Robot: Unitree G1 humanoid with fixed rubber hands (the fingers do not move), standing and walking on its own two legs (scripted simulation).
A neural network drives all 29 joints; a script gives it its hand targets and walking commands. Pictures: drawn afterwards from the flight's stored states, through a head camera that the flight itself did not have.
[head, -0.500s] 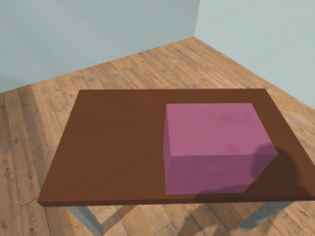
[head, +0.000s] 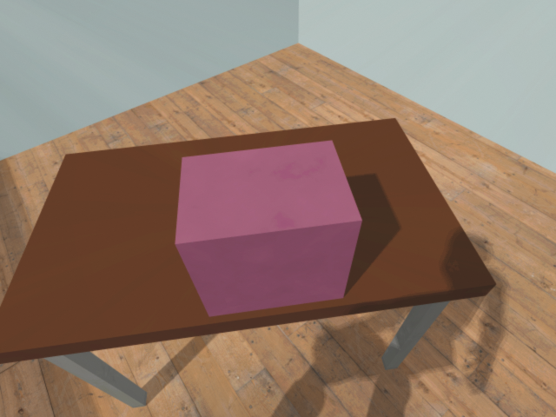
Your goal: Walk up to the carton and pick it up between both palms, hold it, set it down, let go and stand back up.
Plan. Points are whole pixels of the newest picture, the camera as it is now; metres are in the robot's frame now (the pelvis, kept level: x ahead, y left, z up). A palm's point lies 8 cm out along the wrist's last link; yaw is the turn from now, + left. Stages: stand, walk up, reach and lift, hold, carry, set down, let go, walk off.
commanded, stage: walk up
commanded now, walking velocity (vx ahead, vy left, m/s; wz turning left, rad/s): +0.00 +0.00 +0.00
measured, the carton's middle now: (267, 232) +0.43 -0.01 +0.00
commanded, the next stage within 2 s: none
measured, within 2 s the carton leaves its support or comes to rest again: neither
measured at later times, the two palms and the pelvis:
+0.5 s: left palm out of the picture -0.02 +0.09 -0.12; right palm out of the picture -0.01 -0.35 -0.13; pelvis +0.00 -0.12 +0.02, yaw +3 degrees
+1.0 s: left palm out of the picture -0.09 +0.15 -0.09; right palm out of the picture -0.03 -0.33 -0.13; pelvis -0.02 -0.09 +0.03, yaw +2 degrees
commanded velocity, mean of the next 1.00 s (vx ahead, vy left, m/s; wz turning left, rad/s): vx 0.00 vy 0.04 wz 0.00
